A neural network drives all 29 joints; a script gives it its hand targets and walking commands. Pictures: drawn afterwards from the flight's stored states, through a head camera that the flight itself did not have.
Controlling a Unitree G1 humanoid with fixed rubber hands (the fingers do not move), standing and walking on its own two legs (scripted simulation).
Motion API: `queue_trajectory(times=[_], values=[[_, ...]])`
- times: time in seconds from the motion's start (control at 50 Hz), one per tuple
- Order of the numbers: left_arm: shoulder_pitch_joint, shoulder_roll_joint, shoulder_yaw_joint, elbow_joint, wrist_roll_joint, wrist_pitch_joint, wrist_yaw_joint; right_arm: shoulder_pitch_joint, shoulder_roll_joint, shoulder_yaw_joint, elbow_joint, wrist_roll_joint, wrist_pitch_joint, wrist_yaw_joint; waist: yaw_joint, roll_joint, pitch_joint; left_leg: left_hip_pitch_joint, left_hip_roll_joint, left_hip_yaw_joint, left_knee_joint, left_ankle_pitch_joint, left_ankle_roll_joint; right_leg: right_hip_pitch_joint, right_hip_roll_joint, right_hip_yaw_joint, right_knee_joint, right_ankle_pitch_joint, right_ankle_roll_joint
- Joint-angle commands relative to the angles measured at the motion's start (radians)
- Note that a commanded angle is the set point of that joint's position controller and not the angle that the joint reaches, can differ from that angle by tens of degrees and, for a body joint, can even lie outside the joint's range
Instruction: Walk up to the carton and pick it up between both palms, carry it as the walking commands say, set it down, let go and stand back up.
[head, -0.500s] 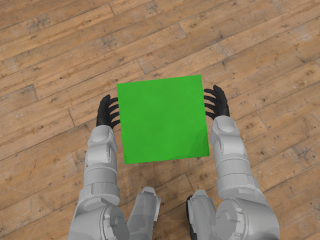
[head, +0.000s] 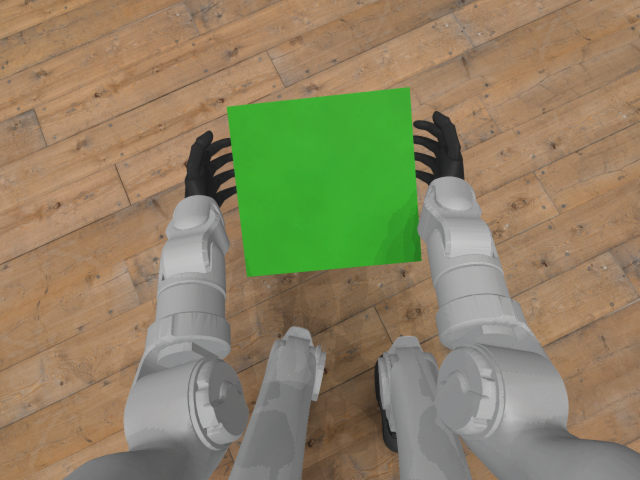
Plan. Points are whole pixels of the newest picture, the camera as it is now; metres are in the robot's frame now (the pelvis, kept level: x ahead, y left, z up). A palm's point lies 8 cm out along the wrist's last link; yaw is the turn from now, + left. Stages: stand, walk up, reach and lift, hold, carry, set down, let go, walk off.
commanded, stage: set down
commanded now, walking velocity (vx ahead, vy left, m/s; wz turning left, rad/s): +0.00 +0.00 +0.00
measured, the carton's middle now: (326, 188) +0.49 +0.07 -0.18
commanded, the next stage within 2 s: none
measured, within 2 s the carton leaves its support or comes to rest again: neither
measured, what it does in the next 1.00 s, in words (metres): lowers itself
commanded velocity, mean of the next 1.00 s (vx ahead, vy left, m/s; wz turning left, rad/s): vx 0.00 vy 0.00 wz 0.00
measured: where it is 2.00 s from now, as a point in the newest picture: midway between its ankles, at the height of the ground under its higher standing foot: (340, 417)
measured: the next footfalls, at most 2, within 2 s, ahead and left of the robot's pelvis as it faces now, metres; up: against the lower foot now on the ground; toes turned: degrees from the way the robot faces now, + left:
none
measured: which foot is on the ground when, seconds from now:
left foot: down 0.00-1.00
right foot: down 0.00-1.00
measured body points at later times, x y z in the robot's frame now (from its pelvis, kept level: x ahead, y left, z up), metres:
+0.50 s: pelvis -0.01 +0.01 -0.06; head +0.29 +0.04 +0.27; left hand +0.47 +0.22 -0.18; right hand +0.52 -0.07 -0.17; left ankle +0.08 +0.13 -0.52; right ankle +0.10 -0.11 -0.52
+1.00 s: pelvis -0.02 +0.01 -0.13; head +0.32 +0.02 +0.17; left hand +0.49 +0.23 -0.26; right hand +0.54 -0.07 -0.26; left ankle +0.08 +0.13 -0.52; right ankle +0.10 -0.11 -0.52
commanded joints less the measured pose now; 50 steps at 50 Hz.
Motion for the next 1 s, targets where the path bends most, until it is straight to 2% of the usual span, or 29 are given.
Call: queue_trajectory(times=[0.0,0.04,0.08,0.14,0.16,0.26,0.28,0.3,0.36,0.38,0.4,0.42,0.44,0.5,0.52,0.6,0.62,0.66,0.68,0.8,0.82,0.84,0.86,0.88,0.9,0.92,0.94,0.96,0.98], values=[[-0.654,-0.778,-0.449,0.039,-0.091,-0.017,-0.235,-0.583,0.842,0.434,0.125,0.095,0.015,0.242,0.073,-0.006,-0.769,0.358,-0.06,0.144,-0.122,0.151,0.017,0.521,0.055,-0.108,-0.082,0.072,-0.002],[-0.651,-0.774,-0.426,0.066,-0.081,-0.008,-0.236,-0.576,0.852,0.426,0.15,0.095,0.023,0.245,0.095,-0.02,-0.771,0.34,-0.058,0.153,-0.103,0.146,0.019,0.518,0.055,-0.104,-0.07,0.065,-0.001],[-0.724,-0.77,-0.446,0.039,-0.104,-0.01,-0.238,-0.585,0.832,0.414,0.155,0.089,0.026,0.248,0.062,-0.031,-0.806,0.348,-0.055,0.145,-0.096,0.132,0.016,0.503,0.067,-0.128,-0.052,0.06,-0.001],[-0.728,-0.785,-0.447,0.071,-0.104,0.008,-0.24,-0.616,0.793,0.373,0.174,0.085,0.03,0.253,0.048,0.042,-0.8,0.351,-0.047,0.135,-0.092,0.128,0.01,0.457,0.07,-0.136,-0.013,0.063,-0.011],[-0.743,-0.801,-0.459,0.065,-0.113,0.009,-0.241,-0.622,0.803,0.379,0.173,0.087,0.027,0.252,0.039,0.024,-0.83,0.352,-0.053,0.138,-0.07,0.15,0.005,0.456,0.071,-0.141,-0.004,0.074,-0.009],[-0.738,-0.829,-0.459,0.075,-0.11,0.015,-0.241,-0.667,0.782,0.384,0.134,0.095,0.02,0.262,0.05,0.074,-0.834,0.352,-0.056,0.138,-0.027,0.249,-0.005,0.379,0.067,-0.142,0.036,0.109,-0.022],[-0.743,-0.826,-0.476,0.055,-0.131,0.005,-0.236,-0.68,0.8,0.416,0.119,0.119,0.017,0.262,0.053,0.031,-0.875,0.376,-0.059,0.134,-0.018,0.271,-0.006,0.376,0.076,-0.16,0.051,0.116,-0.012],[-0.764,-0.837,-0.491,0.036,-0.129,0.008,-0.232,-0.674,0.801,0.408,0.125,0.115,0.017,0.271,0.051,0.083,-0.84,0.374,-0.055,0.131,-0.012,0.31,-0.012,0.327,0.076,-0.153,0.064,0.14,-0.02],[-0.763,-0.829,-0.481,0.039,-0.132,0.005,-0.224,-0.699,0.802,0.44,0.118,0.131,0.022,0.268,0.046,0.016,-0.896,0.383,-0.06,0.141,0.016,0.299,-0.013,0.335,0.074,-0.164,0.077,0.12,-0.009],[-0.743,-0.842,-0.497,0.046,-0.133,0.015,-0.223,-0.668,0.783,0.422,0.129,0.124,0.021,0.27,0.03,0.044,-0.885,0.383,-0.056,0.126,0.01,0.308,-0.018,0.324,0.076,-0.169,0.088,0.134,-0.012],[-0.734,-0.838,-0.49,0.058,-0.122,0.013,-0.221,-0.713,0.783,0.441,0.098,0.131,0.016,0.269,0.06,0.039,-0.881,0.388,-0.062,0.132,0.023,0.336,-0.018,0.302,0.073,-0.168,0.1,0.14,-0.011],[-0.752,-0.829,-0.493,0.031,-0.129,0.006,-0.223,-0.73,0.796,0.452,0.095,0.137,0.017,0.272,0.052,0.015,-0.888,0.374,-0.062,0.135,0.036,0.34,-0.015,0.304,0.074,-0.171,0.109,0.147,-0.005],[-0.765,-0.816,-0.498,0.026,-0.126,0.004,-0.218,-0.69,0.814,0.45,0.122,0.143,0.021,0.275,0.069,0.031,-0.884,0.371,-0.061,0.143,0.039,0.335,-0.013,0.298,0.074,-0.162,0.112,0.146,-0.01],[-0.751,-0.831,-0.503,0.045,-0.128,0.005,-0.217,-0.722,0.785,0.463,0.097,0.146,0.014,0.273,0.067,0.05,-0.874,0.358,-0.061,0.146,0.071,0.374,-0.022,0.252,0.071,-0.162,0.138,0.161,-0.009],[-0.791,-0.796,-0.52,-0.013,-0.142,-0.009,-0.217,-0.727,0.816,0.5,0.084,0.167,0.016,0.274,0.074,-0.001,-0.913,0.358,-0.059,0.14,0.083,0.405,-0.014,0.279,0.073,-0.165,0.152,0.207,-0.001],[-0.835,-0.782,-0.534,-0.024,-0.16,-0.011,-0.22,-0.738,0.798,0.499,0.087,0.164,0.017,0.261,0.052,-0.002,-0.911,0.308,-0.057,0.15,0.126,0.403,-0.022,0.276,0.068,-0.156,0.18,0.227,0.002],[-0.848,-0.767,-0.544,-0.029,-0.172,-0.012,-0.221,-0.723,0.778,0.494,0.104,0.161,0.019,0.258,0.03,-0.007,-0.933,0.303,-0.057,0.144,0.137,0.388,-0.02,0.278,0.069,-0.16,0.197,0.21,0.0],[-0.854,-0.744,-0.527,0.002,-0.151,-0.008,-0.222,-0.731,0.771,0.467,0.119,0.153,0.019,0.255,0.056,0.032,-0.891,0.279,-0.055,0.158,0.143,0.35,-0.021,0.249,0.063,-0.152,0.2,0.183,-0.002],[-0.842,-0.746,-0.518,0.029,-0.153,-0.003,-0.23,-0.72,0.749,0.462,0.141,0.138,0.024,0.247,0.04,0.002,-0.877,0.214,-0.057,0.164,0.159,0.308,-0.022,0.27,0.061,-0.151,0.202,0.174,-0.001],[-0.882,-0.698,-0.471,0.058,-0.149,-0.005,-0.249,-0.835,0.756,0.464,0.097,0.165,0.023,0.238,0.071,0.003,-0.844,0.121,-0.049,0.173,0.184,0.261,-0.006,0.276,0.053,-0.144,0.251,0.171,0.003],[-0.896,-0.696,-0.464,0.055,-0.156,-0.008,-0.246,-0.844,0.743,0.477,0.105,0.165,0.024,0.233,0.071,-0.032,-0.849,0.103,-0.051,0.175,0.204,0.25,-0.008,0.289,0.05,-0.147,0.257,0.159,0.004],[-0.907,-0.698,-0.474,0.069,-0.162,-0.002,-0.249,-0.87,0.724,0.457,0.093,0.17,0.019,0.238,0.067,0.001,-0.845,0.135,-0.05,0.168,0.196,0.259,-0.006,0.25,0.054,-0.161,0.273,0.154,0.003],[-0.929,-0.685,-0.473,0.068,-0.17,-0.004,-0.247,-0.861,0.723,0.449,0.126,0.164,0.025,0.234,0.042,-0.017,-0.833,0.125,-0.049,0.162,0.211,0.241,-0.003,0.241,0.052,-0.161,0.277,0.14,0.0],[-0.975,-0.674,-0.484,0.025,-0.186,-0.011,-0.249,-0.87,0.738,0.461,0.113,0.171,0.023,0.233,0.045,-0.033,-0.857,0.114,-0.048,0.171,0.226,0.247,-0.004,0.271,0.05,-0.158,0.284,0.163,0.003],[-0.936,-0.679,-0.47,0.072,-0.168,-0.006,-0.25,-0.879,0.72,0.454,0.119,0.176,0.023,0.233,0.069,0.004,-0.84,0.102,-0.045,0.184,0.23,0.24,-0.004,0.27,0.045,-0.147,0.291,0.152,0.0],[-0.97,-0.656,-0.446,0.059,-0.165,-0.01,-0.251,-0.899,0.721,0.442,0.138,0.158,0.027,0.233,0.056,-0.057,-0.809,0.079,-0.045,0.163,0.228,0.222,0.0,0.235,0.045,-0.163,0.304,0.133,0.007],[-0.989,-0.66,-0.445,0.065,-0.165,-0.003,-0.253,-0.892,0.702,0.426,0.155,0.151,0.029,0.234,0.039,-0.046,-0.803,0.08,-0.043,0.162,0.234,0.211,-0.002,0.236,0.046,-0.164,0.305,0.126,0.006],[-0.986,-0.625,-0.441,0.076,-0.164,-0.007,-0.251,-0.923,0.693,0.435,0.136,0.168,0.026,0.23,0.066,-0.023,-0.82,0.087,-0.038,0.181,0.251,0.205,-0.002,0.246,0.044,-0.154,0.312,0.115,0.005],[-1.019,-0.638,-0.458,0.043,-0.186,-0.009,-0.254,-0.945,0.695,0.442,0.122,0.178,0.027,0.232,0.046,-0.043,-0.839,0.088,-0.04,0.173,0.26,0.205,0.002,0.268,0.041,-0.163,0.329,0.128,0.009]])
